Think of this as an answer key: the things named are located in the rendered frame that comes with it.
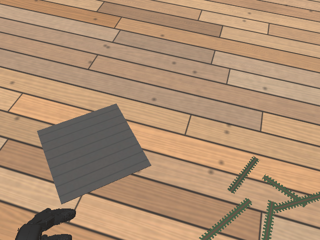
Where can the left robot hand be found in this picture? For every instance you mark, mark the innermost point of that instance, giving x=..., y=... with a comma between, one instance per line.
x=43, y=221

